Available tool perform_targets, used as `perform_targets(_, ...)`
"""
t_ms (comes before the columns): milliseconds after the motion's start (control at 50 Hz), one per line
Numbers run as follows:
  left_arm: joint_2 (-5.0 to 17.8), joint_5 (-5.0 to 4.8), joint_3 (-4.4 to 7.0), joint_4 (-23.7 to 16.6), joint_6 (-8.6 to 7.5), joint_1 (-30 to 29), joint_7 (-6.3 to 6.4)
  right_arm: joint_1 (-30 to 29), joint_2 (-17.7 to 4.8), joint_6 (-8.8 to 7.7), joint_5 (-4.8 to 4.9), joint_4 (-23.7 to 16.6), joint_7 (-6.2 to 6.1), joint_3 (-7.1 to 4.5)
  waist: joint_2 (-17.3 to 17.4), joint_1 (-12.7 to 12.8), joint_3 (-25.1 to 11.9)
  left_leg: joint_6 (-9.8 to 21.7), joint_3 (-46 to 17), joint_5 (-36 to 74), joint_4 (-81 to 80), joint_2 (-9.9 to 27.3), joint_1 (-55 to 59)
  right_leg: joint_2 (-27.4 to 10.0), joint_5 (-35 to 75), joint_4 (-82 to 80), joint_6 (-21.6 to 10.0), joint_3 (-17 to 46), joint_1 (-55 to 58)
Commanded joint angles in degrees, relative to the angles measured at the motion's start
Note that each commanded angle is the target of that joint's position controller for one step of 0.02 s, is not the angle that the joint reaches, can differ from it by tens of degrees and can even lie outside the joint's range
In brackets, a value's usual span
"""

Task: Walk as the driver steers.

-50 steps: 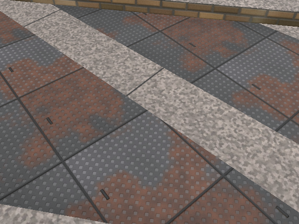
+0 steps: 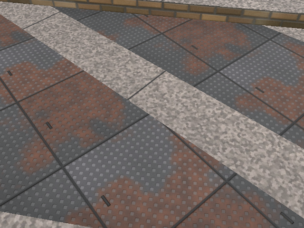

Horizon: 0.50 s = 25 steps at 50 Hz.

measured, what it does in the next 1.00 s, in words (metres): walks ahead: right foot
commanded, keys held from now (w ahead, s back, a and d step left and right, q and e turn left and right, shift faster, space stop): w+shift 1.00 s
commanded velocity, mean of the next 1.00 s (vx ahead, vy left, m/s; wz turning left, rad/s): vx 0.78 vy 0.00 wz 0.00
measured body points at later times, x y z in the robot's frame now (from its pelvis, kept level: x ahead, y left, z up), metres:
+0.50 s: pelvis +0.13 +0.03 -0.02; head +0.15 +0.04 +0.43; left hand +0.18 +0.29 -0.17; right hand +0.17 -0.22 -0.16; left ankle +0.02 +0.12 -0.75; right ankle +0.05 -0.09 -0.67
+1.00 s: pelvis +0.52 +0.04 -0.04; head +0.53 +0.05 +0.41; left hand +0.40 +0.29 -0.18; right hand +0.72 -0.20 -0.13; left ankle +0.71 +0.19 -0.73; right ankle +0.39 -0.05 -0.75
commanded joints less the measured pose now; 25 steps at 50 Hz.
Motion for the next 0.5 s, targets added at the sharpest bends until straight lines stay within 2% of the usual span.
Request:
perform_targets(20, 7.2, 1.2, 2.11, 0.9, -0.09, 9.8, 1.08, 10.0, -7.2, -0.07, -1.21, 1.0, -1.07, -2.09, 0.1, 0.0, 7.2, 2.0, 1.3, -16.2, -1.5, -1.1, -4.0, 1.0, -16.3, -1.5, -1.9, -1.2, -4.0)
perform_targets(40, 9.0, 2.62, 3.04, 0.5, -0.51, 10.7, 1.9, 11.0, -9.0, -0.49, -2.6, 0.6, -1.88, -3.04, 0.1, 0.0, 10.7, 4.2, -1.2, -27.3, -0.8, 0.9, -7.5, -0.9, -27.4, -0.8, -4.1, 1.2, -7.7)
perform_targets(60, 8.7, 3.5, 3.42, -0.4, -1.22, 10.2, 2.77, 10.6, -8.8, -1.26, -3.49, -0.4, -2.77, -3.45, 0.0, -0.1, 12.4, 5.6, -2.8, -29.3, 1.2, 2.2, -9.4, -2.2, -29.4, 1.3, -5.5, 2.8, -9.6)
perform_targets(80, 7.6, 3.67, 3.44, -1.6, -1.97, 9.3, 3.64, 9.6, -7.7, -2.06, -3.68, -1.6, -3.64, -3.49, 0.1, 0.0, 11.2, 6.6, -4.7, -26.3, 2.8, 3.3, -9.1, -3.3, -26.3, 3.0, -6.6, 4.7, -9.4)
perform_targets(120, 4.2, 3.11, 2.85, -4.4, -4.15, 6.0, 5.29, 6.0, -4.2, -4.27, -3.15, -4.6, -5.24, -2.91, 0.1, 0.1, 8.3, 8.3, -7.6, -17.8, 3.9, 5.2, -8.3, -5.4, -17.9, 3.9, -8.3, 7.7, -8.0)
perform_targets(140, 3.5, 2.81, 2.6, -6.0, -5.21, 4.0, 5.92, 3.9, -3.5, -5.3, -2.81, -6.3, -5.83, -2.66, 0.0, 0.2, 7.6, 8.5, -7.7, -16.3, 4.2, 5.0, -8.5, -5.3, -16.4, 4.0, -8.7, 8.0, -7.7)
perform_targets(180, 4.7, 2.36, 2.61, -8.0, -6.42, 2.7, 6.58, 1.9, -4.5, -6.49, -2.45, -8.6, -6.39, -2.65, -0.5, 0.4, 8.0, 8.1, -6.9, -18.0, 6.2, 3.5, -10.2, -4.7, -19.0, 4.8, -9.0, 8.4, -8.1)
perform_targets(200, 6.0, 2.36, 2.84, -8.4, -6.86, 3.4, 6.78, 2.0, -5.1, -7.0, -2.59, -9.1, -6.47, -2.76, -1.1, 0.5, 8.6, 7.9, -6.1, -18.8, 8.4, 2.5, -11.3, -5.1, -20.7, 5.3, -9.7, 9.3, -8.3)
perform_targets(220, 10.2, -2.41, 4.26, -8.7, -8.08, 0.2, 6.2, -3.4, -8.3, -8.28, 2.3, -10.4, -5.96, -3.79, -2.1, 1.2, 10.5, 6.5, -4.7, -25.0, 14.5, 1.4, -16.7, -4.6, -28.8, 8.9, -8.3, 9.8, -9.8)
perform_targets(240, 10.1, -2.62, 4.15, -8.9, -8.67, 2.2, 5.8, -5.7, -7.2, -8.98, 2.28, -12.2, -5.5, -3.24, -3.5, 2.3, 11.0, 6.2, -4.4, -23.3, 17.7, 1.8, -21.7, -7.2, -30.4, 8.0, -9.4, 13.4, -8.4)
perform_targets(260, 10.5, -2.24, 4.45, -7.9, -9.1, 5.4, 5.57, -8.6, -4.9, -9.55, 1.54, -13.8, -5.04, -2.55, -6.6, 4.1, 10.6, 5.4, -1.5, -18.1, 21.9, 0.9, -27.4, -10.8, -31.5, 4.3, -11.3, 18.8, -4.1)
perform_targets(280, 12.6, -1.65, 5.24, -7.0, -9.34, 8.2, 5.38, -10.3, -4.5, -10.16, 0.48, -15.1, -4.62, -2.26, -10.2, 5.0, 10.8, 5.0, 2.3, -12.4, 25.9, 0.4, -32.1, -15.9, -32.5, 1.3, -14.1, 25.6, -0.5)
perform_targets(300, 13.2, -1.12, 5.7, -6.7, -9.45, 8.9, 5.19, -11.9, -6.2, -10.76, -0.52, -16.0, -4.26, -2.58, -9.6, 5.6, 10.8, 5.0, 3.1, -11.9, 27.3, 1.2, -34.6, -18.0, -31.1, 1.2, -15.6, 28.1, 0.7)
perform_targets(320, 13.2, -0.58, 5.87, -6.9, -9.62, 8.3, 5.16, -12.7, -7.6, -11.32, -0.76, -16.5, -3.82, -3.07, -7.5, 5.4, 10.0, 5.1, 2.7, -13.0, 26.6, 1.5, -34.4, -18.1, -26.8, 2.1, -15.8, 27.1, 1.5)
perform_targets(340, 13.5, -0.47, 6.03, -7.5, -9.65, 5.8, 5.21, -11.5, -7.9, -11.74, -0.3, -16.4, -3.34, -3.35, -6.7, 3.6, 9.0, 5.5, 2.5, -13.9, 22.2, 1.2, -29.0, -17.6, -22.8, 3.2, -15.3, 25.1, -1.6)
perform_targets(360, 14.0, -0.72, 6.19, -8.8, -9.59, 0.1, 5.32, -5.3, -7.1, -12.06, 0.3, -14.7, -2.97, -3.51, -6.0, -1.2, 7.9, 6.0, 2.6, -11.9, 14.9, 0.8, -16.4, -15.1, -18.9, 6.2, -13.5, 20.1, -9.8)
perform_targets(380, 13.4, -1.06, 6.04, -11.2, -9.99, -8.5, 5.23, 7.8, -8.3, -12.25, 0.89, -10.3, -3.2, -4.5, -1.5, -8.8, 3.9, 7.1, -0.2, -10.8, 9.4, 0.6, 7.0, -9.3, -10.2, 15.4, -10.2, 12.0, -25.0)
perform_targets(400, 10.0, -1.42, 5.08, -14.8, -11.44, -15.2, 4.77, 22.3, -16.8, -12.08, 0.04, -6.0, -4.19, -7.27, 17.7, -15.5, -1.4, 10.7, -20.5, -19.9, 3.0, 12.9, 25.9, 1.5, -6.0, 40.3, -6.1, -2.4, -40.7)
perform_targets(420, 10.3, -0.34, 4.97, -15.6, -12.27, -17.2, 4.42, 20.8, -15.0, -11.68, -0.71, -5.9, -4.44, -6.83, 15.1, -12.7, 1.3, 12.1, -32.0, -14.4, 2.8, 18.9, 28.2, 1.4, -13.3, 51.1, -6.5, -0.3, -53.3)
perform_targets(440, 10.0, 0.18, 4.85, -15.2, -12.52, -18.0, 3.96, 15.8, -13.0, -11.34, -1.54, -7.3, -4.46, -6.07, 6.4, -10.3, 3.4, 12.3, -28.1, -10.6, 5.0, 18.4, 26.3, -1.9, -10.4, 57.8, -7.1, 1.6, -56.8)
perform_targets(460, 9.3, 0.0, 4.57, -14.8, -12.84, -17.2, 3.21, 12.2, -12.4, -11.06, -2.09, -8.1, -4.43, -5.75, 2.9, -8.1, 2.8, 11.9, -24.0, -5.8, 5.1, 17.2, 23.9, -3.3, -6.8, 59.8, -7.3, 1.6, -56.3)
perform_targets(480, 9.0, 0.34, 4.56, -15.1, -12.74, -17.1, 2.49, 10.3, -12.1, -11.15, -1.76, -8.3, -4.45, -5.35, 1.5, -6.0, 3.2, 11.7, -20.5, -3.0, 3.9, 16.1, 21.3, -4.6, -4.7, 59.7, -7.1, 1.2, -55.7)
perform_targets(500, 8.7, 0.93, 4.45, -15.5, -12.09, -17.3, 2.0, 8.8, -10.8, -11.63, -1.04, -8.1, -4.37, -4.7, 2.6, -4.3, 4.2, 10.9, -17.1, -0.2, 2.5, 14.4, 17.7, -5.4, -3.8, 58.5, -6.6, 0.4, -54.1)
